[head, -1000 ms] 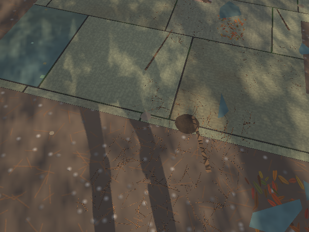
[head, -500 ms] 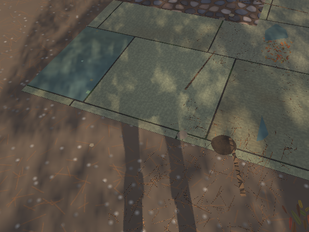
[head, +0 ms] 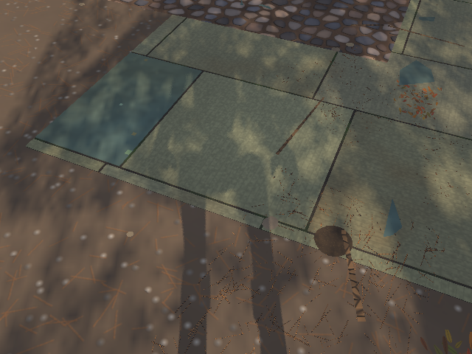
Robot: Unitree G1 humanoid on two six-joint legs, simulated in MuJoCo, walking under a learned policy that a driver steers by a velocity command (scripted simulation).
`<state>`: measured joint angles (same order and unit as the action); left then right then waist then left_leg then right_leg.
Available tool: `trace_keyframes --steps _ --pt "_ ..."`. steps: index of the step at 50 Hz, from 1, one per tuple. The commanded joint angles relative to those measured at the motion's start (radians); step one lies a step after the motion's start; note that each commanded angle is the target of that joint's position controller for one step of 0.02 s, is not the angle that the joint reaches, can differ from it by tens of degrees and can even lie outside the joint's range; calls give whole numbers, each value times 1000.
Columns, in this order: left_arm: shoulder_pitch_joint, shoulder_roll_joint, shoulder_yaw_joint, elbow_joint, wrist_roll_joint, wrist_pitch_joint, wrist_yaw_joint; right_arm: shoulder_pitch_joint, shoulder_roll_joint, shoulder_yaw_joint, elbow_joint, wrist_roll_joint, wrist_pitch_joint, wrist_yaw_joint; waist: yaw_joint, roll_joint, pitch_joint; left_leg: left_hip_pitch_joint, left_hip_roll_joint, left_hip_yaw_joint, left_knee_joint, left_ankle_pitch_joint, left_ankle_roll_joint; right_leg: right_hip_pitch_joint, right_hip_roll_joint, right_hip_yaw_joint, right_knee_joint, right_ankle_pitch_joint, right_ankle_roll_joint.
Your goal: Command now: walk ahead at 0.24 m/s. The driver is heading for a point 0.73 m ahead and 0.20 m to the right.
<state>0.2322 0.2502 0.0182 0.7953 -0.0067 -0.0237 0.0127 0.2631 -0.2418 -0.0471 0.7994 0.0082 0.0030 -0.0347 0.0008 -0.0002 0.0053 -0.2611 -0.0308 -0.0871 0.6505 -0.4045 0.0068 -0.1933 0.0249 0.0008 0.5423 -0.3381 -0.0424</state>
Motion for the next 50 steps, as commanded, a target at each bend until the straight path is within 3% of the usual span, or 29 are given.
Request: trace_keyframes --steps 1,3,5,6,7,8,9,10,11,12,14,17,20,22,25,26,28,30,31,32,33,34,35,36,37,39,42,46,50 --pt "52 208 57 -27 -3 -22 15 -122 -99 -24 -112 16 -62 14 46 -152 151 -284 58 35 134 -72 19 5 -364 510 -385 -399 -221" --pt "19 204 58 -37 -15 -22 10 -97 -94 -22 -102 20 -80 32 25 -140 117 -216 71 58 38 -80 39 19 -321 406 -374 -272 -186" --pt "-42 201 57 -49 -31 -13 3 -1 -81 -25 -46 12 -91 44 -37 -119 65 79 11 137 -158 159 40 -109 -219 235 -311 -131 -134" --pt "-31 179 51 -46 -25 -11 1 71 -89 -35 -9 7 -90 45 -62 -100 28 211 -18 150 -174 212 27 -162 -179 183 -242 -90 -112" --pt "-41 136 36 -52 -16 -17 -2 156 -111 -45 12 10 -88 42 -99 -54 -3 325 26 78 -199 179 41 -232 -137 125 -117 -50 -75" --pt "-65 55 10 -84 1 -29 -8 264 -192 -63 17 8 -89 31 -132 174 -41 444 242 -267 -349 26 128 -388 -27 2 229 -62 1" --pt "-78 92 23 -124 -22 -48 -4 301 -259 -74 16 1 -97 45 -128 296 -25 449 401 -625 -470 -106 272 -559 32 40 462 -238 16" --pt "-56 151 40 -112 -40 -60 -6 224 -197 -54 0 -1 -106 47 -87 159 44 408 409 -594 -472 -182 287 -641 -40 103 586 -205 -1" --pt "-46 156 42 -99 -46 -69 -14 175 -157 -41 -16 -2 -112 46 -66 118 83 388 365 -488 -475 -167 255 -672 -79 105 608 -98 -23" --pt "-47 146 42 -87 -34 -75 -19 141 -150 -36 -25 -6 -112 48 -53 84 85 373 327 -402 -489 -81 225 -672 -106 89 593 -14 -29" --pt "-66 137 46 -84 -15 -77 -34 120 -117 -19 -26 -11 -103 49 -40 84 85 335 268 -253 -506 162 187 -629 -141 67 531 99 -16" --pt "-115 95 34 -101 -6 -69 -49 163 -128 -17 -8 -2 -92 40 -52 81 75 308 227 -116 -516 422 191 -608 -130 7 418 194 32" --pt "-215 58 15 -138 -13 -67 -55 165 -158 -19 0 -10 -86 25 -77 79 97 233 196 4 -545 444 172 -524 -106 -28 200 338 55" --pt "-273 55 9 -160 -18 -68 -62 191 -172 -21 15 -9 -89 21 -93 83 116 201 207 42 -573 420 169 -456 -83 -49 101 411 47" --pt "-311 77 13 -187 -26 -68 -76 195 -179 -25 37 0 -90 22 -78 78 134 278 257 83 -559 471 155 -447 -70 -22 27 410 0" --pt "-312 86 17 -194 -25 -69 -82 185 -181 -28 37 1 -87 22 -65 75 125 317 269 100 -530 551 144 -441 -60 -23 13 387 -21" --pt "-254 119 32 -190 -18 -67 -86 160 -206 -36 28 -7 -76 16 -18 98 47 386 277 136 -398 912 117 -346 -9 -58 24 313 -61" --pt "-7 189 75 -128 -20 -55 -76 135 -221 -40 8 -18 -51 3 111 103 -114 350 235 195 -45 1168 72 -43 65 -98 16 276 -109" --pt "145 247 98 -102 -19 -44 -60 151 -209 -31 -20 -30 -52 -6 165 21 -214 103 205 195 245 924 40 270 -43 85 30 252 -156" --pt "176 337 113 -104 -19 -49 -60 290 -45 20 -55 -43 -77 19 51 -272 -359 -337 -14 131 654 -13 -31 627 -329 690 -71 -8 -371" --pt "191 234 93 -102 -19 -47 -53 200 -144 3 -47 -10 -119 34 119 -164 -410 -446 -21 -52 773 -128 -11 644 -340 874 -238 -142 -363" --pt "134 212 85 -104 -7 -50 -46 86 -191 -10 -93 32 -142 42 112 -134 -224 -526 31 -49 766 -46 8 509 -315 721 -266 -90 -304" --pt "65 199 81 -121 -6 -54 -44 32 -186 -4 -111 25 -156 36 77 -13 -139 -491 78 -37 689 39 18 345 -274 602 -277 24 -275" --pt "9 185 77 -137 0 -57 -44 9 -182 -9 -113 4 -158 28 36 36 -72 -445 105 -26 610 77 11 198 -234 510 -289 159 -261" --pt "-23 169 71 -151 14 -59 -42 27 -185 -14 -116 -9 -149 24 -4 12 -62 -373 129 -34 571 102 6 102 -201 451 -311 242 -258" --pt "-40 156 71 -160 3 -60 -38 52 -166 -13 -123 -23 -125 22 -36 -25 -43 -331 145 -19 499 114 -23 1 -174 395 -346 310 -272" --pt "0 182 78 -144 -6 -62 -23 -25 -135 -4 -162 -36 -104 16 -21 -30 5 -342 138 15 339 217 -70 -114 -139 312 -364 354 -266" --pt "73 204 85 -118 -18 -44 -5 -199 -100 11 -207 -28 -116 22 54 -48 12 -255 73 31 7 488 -83 -145 -76 263 -325 275 -193" --pt "137 201 85 -94 -28 -27 1 -279 -135 -1 -235 -4 -130 39 78 -73 -3 -217 37 -4 -129 478 -73 -32 -114 366 -239 203 -172"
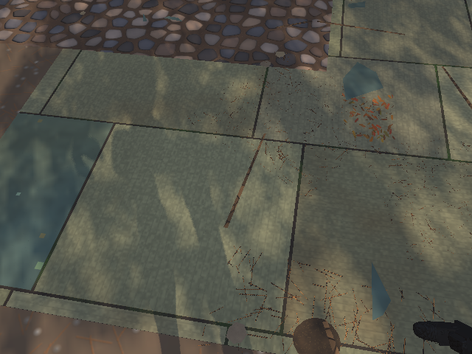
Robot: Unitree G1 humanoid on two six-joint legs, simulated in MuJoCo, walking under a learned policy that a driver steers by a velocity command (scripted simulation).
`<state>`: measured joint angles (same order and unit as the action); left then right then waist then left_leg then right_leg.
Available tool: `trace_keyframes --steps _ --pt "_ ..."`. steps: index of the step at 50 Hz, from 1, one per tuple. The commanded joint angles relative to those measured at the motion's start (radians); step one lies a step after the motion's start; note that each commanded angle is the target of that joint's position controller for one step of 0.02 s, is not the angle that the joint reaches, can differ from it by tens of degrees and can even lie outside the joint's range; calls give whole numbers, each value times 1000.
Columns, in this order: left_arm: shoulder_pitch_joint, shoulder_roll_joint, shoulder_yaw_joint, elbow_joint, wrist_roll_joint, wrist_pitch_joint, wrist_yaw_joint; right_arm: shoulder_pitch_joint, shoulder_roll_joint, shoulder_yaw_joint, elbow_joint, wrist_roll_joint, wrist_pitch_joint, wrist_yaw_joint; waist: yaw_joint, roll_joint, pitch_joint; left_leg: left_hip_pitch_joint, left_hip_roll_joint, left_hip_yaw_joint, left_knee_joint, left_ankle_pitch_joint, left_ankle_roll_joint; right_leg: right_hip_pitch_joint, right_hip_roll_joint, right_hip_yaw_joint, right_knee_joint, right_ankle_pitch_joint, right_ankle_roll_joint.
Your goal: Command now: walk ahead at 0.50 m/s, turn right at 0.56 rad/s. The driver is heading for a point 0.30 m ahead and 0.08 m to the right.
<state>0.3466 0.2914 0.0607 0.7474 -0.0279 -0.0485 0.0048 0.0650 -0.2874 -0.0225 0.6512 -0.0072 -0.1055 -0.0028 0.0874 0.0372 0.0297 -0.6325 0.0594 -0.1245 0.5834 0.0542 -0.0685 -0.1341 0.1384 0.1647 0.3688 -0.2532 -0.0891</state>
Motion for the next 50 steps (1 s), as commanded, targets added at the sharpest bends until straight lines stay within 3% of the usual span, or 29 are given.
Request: trace_keyframes --steps 1,3,4,5,6,7,8,9,10,11,13,16,18,21,24,25,26,27,28,30,32,33,38,45,50 --pt "25 157 42 -45 -6 2 11 -81 -104 -32 -89 13 -26 11 -15 -119 -33 162 -58 23 -87 -21 13 -48 -241 238 -32 117 -118" --pt "10 156 44 -49 1 10 12 -32 -127 -47 -80 17 -33 13 -51 -154 -44 231 -61 26 -118 -118 48 -6 -256 287 39 156 -99" --pt "-2 136 37 -53 3 13 10 49 -143 -59 -61 16 -37 9 -96 -156 -76 350 -57 43 -166 -118 78 -22 -226 274 107 187 -74" --pt "-5 82 18 -66 12 8 5 168 -182 -74 -51 -1 -41 1 -155 -112 -186 574 48 -36 -148 -140 139 -95 -176 218 306 163 -41" --pt "92 13 -4 -85 8 0 3 291 -261 -94 -39 -20 -34 -8 -152 101 -342 939 277 -361 -154 -228 268 -376 -41 66 633 -126 32" --pt "138 53 -6 -102 -7 -7 5 337 -248 -98 -4 -4 -18 4 -136 296 -364 999 396 -689 -237 -364 354 -595 -48 14 844 -364 65" --pt "80 143 17 -83 -9 -2 10 279 -157 -75 -25 1 -13 4 -151 143 -228 880 352 -585 -251 -313 322 -639 -96 44 929 -294 85" --pt "-2 160 24 -94 3 7 13 225 -117 -62 -33 -6 -6 4 -150 53 -134 754 303 -399 -233 -97 290 -615 -118 13 943 -228 102" --pt "-43 148 25 -106 17 12 16 183 -95 -51 -31 -11 -2 9 -129 13 -85 644 254 -273 -231 135 281 -579 -133 -5 912 -202 115" --pt "-52 132 28 -111 23 19 15 156 -75 -44 -23 -11 0 13 -103 25 -61 575 216 -183 -236 282 271 -545 -156 -13 859 -191 121" --pt "-28 68 13 -103 18 32 11 136 -72 -42 4 -11 -4 20 -72 76 -58 488 162 -71 -272 401 268 -457 -158 -60 738 -157 134" --pt "-58 28 -5 -111 28 38 8 108 -117 -53 37 -2 7 12 -61 85 -102 463 157 11 -291 489 290 -365 -166 -95 528 -45 148" --pt "-99 25 -12 -113 30 36 0 109 -139 -57 55 8 21 5 -78 87 -129 451 144 53 -296 461 280 -279 -163 -121 399 75 143" --pt "-172 52 -5 -132 30 35 -8 146 -154 -57 88 18 35 4 -104 78 -127 477 157 46 -273 356 270 -229 -150 -129 285 131 121" --pt "-170 64 6 -135 37 31 -9 131 -147 -51 105 34 43 4 -74 63 -111 463 143 29 -200 177 226 -111 -132 -147 94 224 68" --pt "-164 89 13 -135 43 30 -3 169 -117 -40 122 28 40 6 -74 31 -115 436 105 40 -158 90 180 -28 -162 -109 21 352 42" --pt "-147 154 25 -149 55 33 10 215 -76 -23 119 -7 31 9 -98 -76 -185 366 41 86 -64 -107 118 126 -304 21 74 713 -7" --pt "-169 129 13 -153 59 47 18 318 -24 -5 138 -20 32 11 -145 -203 -253 284 -12 127 -1 -446 59 214 -425 134 109 784 -129" --pt "-181 54 -6 -147 48 54 13 272 -42 -4 136 -15 47 5 -113 -195 -242 293 -6 106 -4 -508 31 148 -420 163 74 611 -167" --pt "-251 51 -9 -143 43 56 -1 220 -65 -9 131 -8 78 -7 -127 -164 -166 346 -5 111 -86 -379 27 17 -323 103 49 310 -91" --pt "-295 68 -4 -152 38 51 -11 229 -106 -16 142 -17 99 -11 -127 -136 -72 368 -5 114 -134 -319 34 -83 -251 29 48 163 -25" --pt "-281 66 -5 -143 41 46 -13 224 -108 -18 148 -14 99 -12 -121 -111 -57 373 -8 117 -134 -304 39 -83 -233 12 66 201 -10" --pt "-246 56 -1 -104 35 33 -3 218 -91 -16 175 -5 91 -23 -107 -64 -128 422 2 110 -139 -179 35 18 -225 -17 151 530 -23" --pt "-265 47 5 -50 33 40 -3 209 -78 -20 215 -4 117 -35 -113 -54 -84 449 -5 119 -158 -231 34 -29 -210 -26 116 389 -18" --pt "-260 49 9 4 32 42 7 217 -74 -22 251 -3 116 -43 -111 -52 -56 440 -7 122 -170 -267 39 -44 -197 -38 96 279 -3"
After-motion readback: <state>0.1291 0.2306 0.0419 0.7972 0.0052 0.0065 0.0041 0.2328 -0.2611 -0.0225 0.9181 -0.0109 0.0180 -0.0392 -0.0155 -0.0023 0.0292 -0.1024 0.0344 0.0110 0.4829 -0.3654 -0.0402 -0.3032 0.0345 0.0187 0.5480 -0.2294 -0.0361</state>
